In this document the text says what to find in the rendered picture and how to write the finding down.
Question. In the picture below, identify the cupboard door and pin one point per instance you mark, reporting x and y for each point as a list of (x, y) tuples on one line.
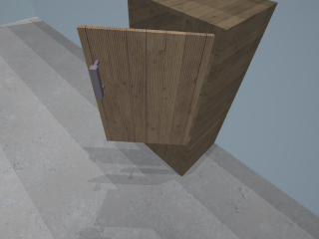
[(152, 80)]

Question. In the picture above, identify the handle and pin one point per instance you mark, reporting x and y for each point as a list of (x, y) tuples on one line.
[(96, 80)]

